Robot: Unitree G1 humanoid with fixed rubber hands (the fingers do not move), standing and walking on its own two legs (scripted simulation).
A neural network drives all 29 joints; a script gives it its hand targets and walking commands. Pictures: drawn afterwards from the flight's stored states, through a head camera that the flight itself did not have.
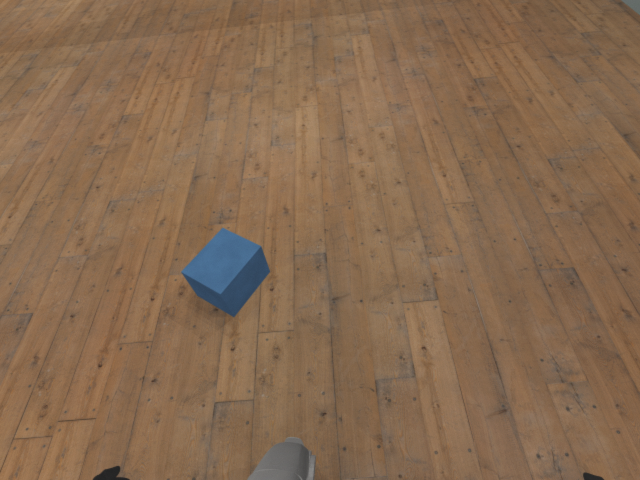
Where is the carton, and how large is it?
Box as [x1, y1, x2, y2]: [181, 228, 269, 316]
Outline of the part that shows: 222,228 181,272 197,295 234,316 269,272 261,247 259,245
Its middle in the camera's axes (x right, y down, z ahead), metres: -0.34 +0.12 +1.41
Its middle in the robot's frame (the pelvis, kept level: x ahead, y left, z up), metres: +0.84 +0.44 -0.69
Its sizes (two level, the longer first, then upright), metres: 0.219 0.180 0.165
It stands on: the floor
